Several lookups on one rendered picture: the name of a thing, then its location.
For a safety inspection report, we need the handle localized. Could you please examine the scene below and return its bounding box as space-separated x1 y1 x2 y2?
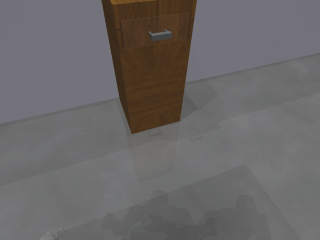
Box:
148 29 172 41

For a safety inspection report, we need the left robot hand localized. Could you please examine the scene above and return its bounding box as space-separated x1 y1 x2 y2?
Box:
40 228 66 240

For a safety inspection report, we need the drawer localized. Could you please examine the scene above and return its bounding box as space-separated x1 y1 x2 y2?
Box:
119 12 191 49

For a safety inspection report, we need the cabinet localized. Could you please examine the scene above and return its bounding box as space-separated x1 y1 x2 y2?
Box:
101 0 197 134

